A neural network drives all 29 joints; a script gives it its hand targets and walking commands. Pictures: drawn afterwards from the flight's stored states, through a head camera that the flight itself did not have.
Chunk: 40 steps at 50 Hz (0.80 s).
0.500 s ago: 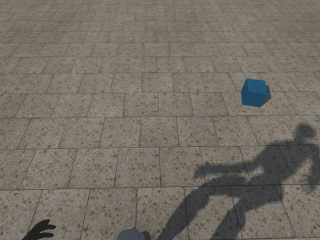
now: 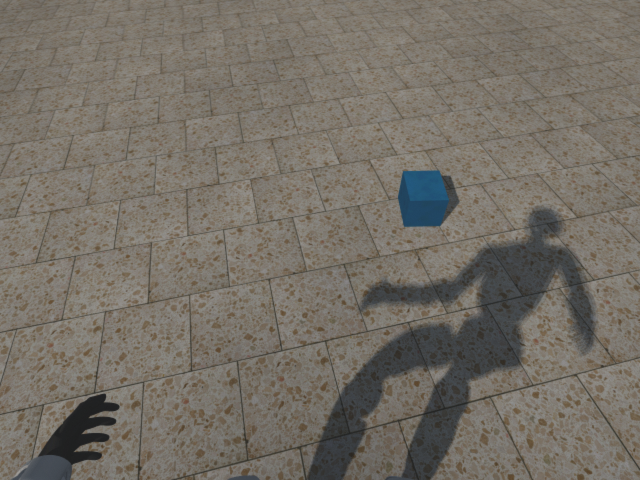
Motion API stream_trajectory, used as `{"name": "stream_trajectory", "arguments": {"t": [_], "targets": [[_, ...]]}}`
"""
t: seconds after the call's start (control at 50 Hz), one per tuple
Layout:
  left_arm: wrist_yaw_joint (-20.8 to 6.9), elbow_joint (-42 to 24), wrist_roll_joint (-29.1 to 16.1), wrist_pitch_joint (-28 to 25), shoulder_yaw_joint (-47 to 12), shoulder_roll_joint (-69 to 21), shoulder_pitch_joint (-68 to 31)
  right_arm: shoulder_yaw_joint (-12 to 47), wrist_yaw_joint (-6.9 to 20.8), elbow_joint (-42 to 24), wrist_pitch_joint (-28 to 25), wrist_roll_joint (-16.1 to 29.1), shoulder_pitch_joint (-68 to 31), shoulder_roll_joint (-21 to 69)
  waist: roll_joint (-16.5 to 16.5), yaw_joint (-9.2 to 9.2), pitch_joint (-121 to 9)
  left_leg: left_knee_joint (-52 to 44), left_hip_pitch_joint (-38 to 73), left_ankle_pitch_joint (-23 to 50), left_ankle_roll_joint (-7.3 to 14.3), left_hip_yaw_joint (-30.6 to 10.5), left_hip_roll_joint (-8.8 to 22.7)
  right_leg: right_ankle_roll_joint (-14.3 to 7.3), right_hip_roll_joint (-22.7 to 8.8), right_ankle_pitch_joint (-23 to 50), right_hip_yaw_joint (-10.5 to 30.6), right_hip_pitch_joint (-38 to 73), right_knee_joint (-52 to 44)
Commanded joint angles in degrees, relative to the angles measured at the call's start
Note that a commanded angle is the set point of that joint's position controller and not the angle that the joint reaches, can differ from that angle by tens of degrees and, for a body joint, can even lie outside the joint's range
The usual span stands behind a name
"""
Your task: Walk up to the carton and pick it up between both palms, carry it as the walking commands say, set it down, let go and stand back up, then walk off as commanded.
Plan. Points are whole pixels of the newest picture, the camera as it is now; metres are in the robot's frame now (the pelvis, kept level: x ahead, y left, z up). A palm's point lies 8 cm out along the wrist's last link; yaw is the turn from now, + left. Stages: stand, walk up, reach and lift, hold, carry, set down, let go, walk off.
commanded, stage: walk up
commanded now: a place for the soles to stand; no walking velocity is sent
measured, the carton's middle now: (421, 198) +1.27 -0.39 -0.68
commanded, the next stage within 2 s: none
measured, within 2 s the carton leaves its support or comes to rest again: neither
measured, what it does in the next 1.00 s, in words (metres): walks ahead: left foot, then right foot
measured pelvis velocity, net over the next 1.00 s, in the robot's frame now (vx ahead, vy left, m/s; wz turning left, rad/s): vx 0.40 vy -0.22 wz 0.02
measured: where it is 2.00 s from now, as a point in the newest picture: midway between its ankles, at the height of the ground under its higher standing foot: (454, 331)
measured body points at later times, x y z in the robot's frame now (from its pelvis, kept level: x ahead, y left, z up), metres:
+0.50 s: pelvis +0.21 -0.09 +0.01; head +0.22 -0.07 +0.46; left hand +0.36 +0.24 -0.09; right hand +0.26 -0.48 -0.03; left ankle +0.21 +0.07 -0.72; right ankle +0.31 -0.26 -0.69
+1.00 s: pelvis +0.40 -0.22 +0.00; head +0.41 -0.20 +0.45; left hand +0.46 +0.12 -0.10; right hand +0.49 -0.58 -0.06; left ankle +0.47 -0.12 -0.72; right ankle +0.36 -0.30 -0.70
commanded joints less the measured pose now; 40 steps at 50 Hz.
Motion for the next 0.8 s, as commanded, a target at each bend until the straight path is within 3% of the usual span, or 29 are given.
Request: {"name": "stream_trajectory", "arguments": {"t": [0.0,0.04,0.08,0.14,0.18,0.2,0.22,0.24,0.26,0.28,0.3,0.32,0.36,0.42,0.48,0.54,0.56,0.58,0.6,0.62,0.64,0.66,0.68,0.72,0.78], "targets": [[1.3,-2.3,-0.3,-0.8,3.4,12.0,5.3,-2.2,0.0,-1.0,-0.8,-0.7,4.9,-10.8,-8.4,3.32,-3.2,-3.4,-13.8,1.8,-0.5,0.2,0.0,-11.5,-12.5,-1.5,16.3,15.2,-19.0],[1.0,-3.4,0.5,-1.0,2.6,11.2,5.8,-2.0,0.8,-1.3,-0.7,-0.7,4.2,-9.0,-9.1,3.37,-2.1,-10.4,-10.6,1.7,-1.2,1.9,-1.0,-12.2,-11.7,1.2,13.5,12.1,-20.0],[0.8,-4.5,0.8,-1.0,2.1,10.9,6.2,-1.8,1.1,-2.0,-0.8,-0.6,3.2,-8.0,-9.1,3.68,-1.6,-15.5,-8.2,5.4,-1.1,3.2,-1.9,-12.6,-12.1,-0.8,13.1,10.9,-21.6],[0.5,-6.1,0.8,-0.6,1.5,10.8,4.9,-1.8,1.6,-2.9,-1.0,-0.4,1.8,-6.9,-7.9,3.1,-0.2,-22.1,-0.8,11.6,-0.4,4.8,-3.5,-11.4,-11.3,-6.4,11.0,6.2,-22.7],[0.4,-6.8,0.7,-0.1,1.0,10.4,3.8,-2.3,1.4,-2.5,-1.4,-0.3,4.3,-6.8,-5.2,0.3,0.0,-28.6,9.5,16.7,0.2,6.2,-6.1,-9.3,-8.9,-9.6,7.8,0.4,-18.2],[0.5,-7.4,0.6,-0.2,0.4,9.3,3.9,-3.1,0.9,-1.6,-1.6,-0.5,8.0,-8.3,-2.3,-2.53,-2.1,-30.4,19.5,15.1,1.2,5.5,-7.6,-7.6,-6.9,-1.8,5.4,-4.4,-10.4],[0.7,-8.2,0.6,-0.6,-0.5,6.9,4.8,-4.4,0.0,-0.6,-1.9,-1.1,13.7,-11.2,5.1,-5.71,-6.2,-35.9,30.2,7.1,2.9,-4.3,-0.4,-4.8,-3.5,3.5,1.8,-10.4,3.9],[1.0,-9.7,0.5,-0.6,-0.9,4.6,7.1,-5.9,-0.8,-2.0,-2.0,-1.5,15.7,-17.3,15.3,-5.35,-8.1,-46.3,35.1,-9.0,8.1,-32.0,16.8,-0.8,2.4,-12.0,1.6,-22.2,19.1],[1.8,-7.9,1.0,0.2,0.5,10.9,8.8,-6.2,-0.9,-4.0,-1.5,0.4,11.4,-18.8,6.6,-4.6,-9.6,-47.8,30.7,-16.9,14.2,-39.7,21.4,1.5,0.4,-12.4,9.8,-22.6,27.5],[1.9,-6.9,1.1,0.3,0.9,12.2,7.8,-5.6,-0.9,-4.9,-1.3,0.6,8.2,-15.7,1.8,-3.07,-5.8,-47.3,26.1,-14.8,14.7,-34.3,19.1,2.1,-1.0,-9.4,11.8,-23.5,31.1],[1.7,-6.4,1.0,0.2,1.1,11.9,7.4,-4.9,-0.8,-5.3,-1.5,0.5,6.2,-13.7,0.9,-1.59,-3.0,-46.6,22.5,-8.7,13.7,-25.9,16.5,2.2,-2.7,-7.5,12.3,-23.2,31.0],[1.3,-5.6,1.1,0.4,1.3,11.5,8.1,-4.3,-0.8,-5.7,-1.6,0.3,4.2,-12.1,1.5,-0.23,-1.4,-46.5,18.9,-4.4,11.9,-18.7,14.1,2.4,-4.7,-6.2,11.8,-21.6,28.9],[0.1,-3.8,1.2,0.7,1.2,9.9,9.5,-4.2,-0.4,-5.6,-1.9,-0.4,2.7,-12.0,5.3,0.21,0.6,-45.9,11.6,5.6,10.5,-7.3,10.7,3.0,-6.7,-4.9,8.8,-15.7,21.9],[-1.2,-4.0,1.1,1.4,1.1,7.8,5.0,-4.9,0.0,-5.5,-2.3,-0.7,3.6,-13.9,8.4,-1.0,0.9,-44.7,7.6,9.6,10.3,-0.5,8.6,3.0,-6.2,-3.1,5.0,-10.6,13.6],[-2.2,-3.4,0.9,1.4,1.5,7.3,1.3,-5.1,0.4,-5.7,-2.3,-0.4,2.3,-15.1,9.6,-1.05,0.6,-44.5,3.3,3.7,8.4,2.8,7.3,2.3,-4.8,2.3,1.7,-2.8,5.7],[-2.3,-2.5,1.3,1.3,2.3,8.1,1.0,-5.0,0.2,-5.5,-1.5,-0.5,-0.4,-15.9,9.7,0.98,0.3,-41.1,0.4,-0.9,7.2,3.1,7.9,1.6,-3.2,1.1,-0.7,4.3,1.8],[-1.9,-1.9,1.6,1.0,2.7,9.0,2.8,-4.4,0.1,-5.1,-1.1,-0.6,-0.3,-14.7,7.1,2.75,-0.4,-35.8,-1.3,0.5,6.3,4.5,6.9,1.2,-1.5,-1.0,-1.4,8.7,-0.6],[-1.2,-0.2,1.6,0.5,3.7,11.0,8.3,-3.2,0.0,-4.6,-0.8,-1.0,1.3,-11.7,-0.9,5.93,-3.3,-22.3,-4.4,5.8,5.2,6.8,3.7,0.6,0.7,-4.1,-0.4,17.5,-3.6],[-0.1,0.8,1.7,0.0,5.2,17.2,15.6,-1.4,0.1,-6.4,-0.8,-0.5,1.2,-6.4,-18.1,10.46,-4.6,-0.2,-16.9,2.0,1.4,10.5,-4.7,-2.9,-11.4,-21.4,22.3,23.7,-19.1],[0.7,-1.0,0.9,-0.3,5.5,21.6,13.7,-1.3,-0.7,-6.7,-0.3,0.8,0.6,-7.3,-18.9,9.44,-6.1,8.0,-23.1,-7.0,1.1,0.6,-7.1,-8.4,-19.7,-27.4,37.1,22.4,-25.8],[1.3,-2.0,0.2,-0.1,5.1,19.1,10.5,-2.1,-1.0,-5.1,0.0,1.1,0.0,-10.0,-11.0,7.4,-4.6,9.2,-21.5,-3.5,1.3,-5.1,-4.9,-10.6,-19.4,-25.2,33.1,19.5,-23.8],[1.6,-2.2,-0.5,-0.1,4.2,15.4,8.4,-2.3,-0.9,-3.5,-0.1,0.7,2.4,-10.7,-8.4,5.17,-3.0,6.2,-19.4,-0.6,0.7,-4.8,-3.2,-10.9,-17.0,-20.8,26.6,17.4,-21.2],[1.9,-2.7,-0.5,-0.3,3.8,13.4,7.0,-2.4,-0.8,-2.3,-0.2,0.0,4.8,-11.3,-8.5,3.71,-1.6,2.0,-18.2,0.9,0.1,-2.8,-1.7,-10.9,-15.2,-17.5,21.7,15.8,-20.1],[1.8,-3.5,0.1,-0.6,2.9,11.2,6.3,-2.4,-0.1,-0.6,-0.3,-0.8,6.4,-10.3,-9.8,3.05,-0.9,-6.0,-12.6,1.3,-0.9,-0.1,-2.1,-10.7,-12.7,-8.2,14.4,11.7,-19.8],[1.4,-5.0,0.8,-0.7,2.2,10.9,7.4,-2.0,0.8,-1.7,-0.2,-0.6,4.7,-7.8,-10.0,3.66,-0.4,-14.1,-8.3,3.6,-1.0,2.6,-3.2,-11.9,-13.3,-6.4,12.6,9.7,-21.7]]}}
